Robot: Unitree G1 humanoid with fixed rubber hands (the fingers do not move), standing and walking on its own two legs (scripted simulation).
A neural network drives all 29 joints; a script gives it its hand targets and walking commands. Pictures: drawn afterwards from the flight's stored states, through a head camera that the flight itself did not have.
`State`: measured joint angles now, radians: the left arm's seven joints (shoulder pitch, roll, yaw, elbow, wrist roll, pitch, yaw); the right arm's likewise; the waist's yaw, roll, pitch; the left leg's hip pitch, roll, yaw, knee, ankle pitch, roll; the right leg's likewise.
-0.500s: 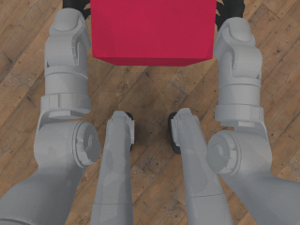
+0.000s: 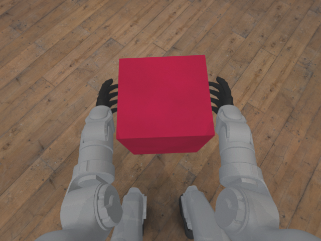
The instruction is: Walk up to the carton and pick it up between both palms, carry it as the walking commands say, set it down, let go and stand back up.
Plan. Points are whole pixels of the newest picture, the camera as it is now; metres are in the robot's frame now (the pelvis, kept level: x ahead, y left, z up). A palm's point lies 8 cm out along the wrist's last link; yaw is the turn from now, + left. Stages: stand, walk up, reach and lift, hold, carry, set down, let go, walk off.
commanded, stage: reach and lift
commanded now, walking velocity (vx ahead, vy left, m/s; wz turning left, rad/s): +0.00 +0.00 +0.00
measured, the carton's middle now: (163, 112) +0.44 -0.01 -0.11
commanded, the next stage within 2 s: none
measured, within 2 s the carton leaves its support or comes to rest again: neither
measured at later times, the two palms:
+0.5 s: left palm (103, 107) +0.41 +0.13 +0.02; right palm (238, 110) +0.38 -0.17 +0.03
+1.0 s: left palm (90, 107) +0.38 +0.14 +0.09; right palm (256, 107) +0.36 -0.16 +0.10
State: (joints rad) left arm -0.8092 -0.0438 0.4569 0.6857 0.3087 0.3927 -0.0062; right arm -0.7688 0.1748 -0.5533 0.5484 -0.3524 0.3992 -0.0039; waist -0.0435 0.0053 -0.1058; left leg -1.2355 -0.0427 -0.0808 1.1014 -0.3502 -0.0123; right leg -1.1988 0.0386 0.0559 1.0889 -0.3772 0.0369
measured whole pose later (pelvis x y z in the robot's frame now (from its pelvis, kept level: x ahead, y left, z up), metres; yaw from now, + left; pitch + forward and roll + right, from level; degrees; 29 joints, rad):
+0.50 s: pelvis +0.03 -0.01 +0.06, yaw +1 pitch +21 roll -1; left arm -0.56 -0.11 0.36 0.52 0.27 0.38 -0.01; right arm -0.47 0.22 -0.45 0.38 -0.31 0.36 0.01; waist -0.04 0.00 -0.06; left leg -0.87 -0.03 -0.09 0.79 -0.28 -0.02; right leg -0.84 0.03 0.06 0.78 -0.30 0.02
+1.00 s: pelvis +0.04 +0.00 +0.09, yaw +1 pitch +6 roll +0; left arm -0.44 -0.12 0.33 0.52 0.28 0.47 0.00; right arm -0.42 0.20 -0.39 0.43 -0.33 0.47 0.01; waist -0.06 0.00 -0.02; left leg -0.46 -0.03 -0.08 0.57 -0.21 -0.01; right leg -0.43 0.02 0.07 0.55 -0.24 0.02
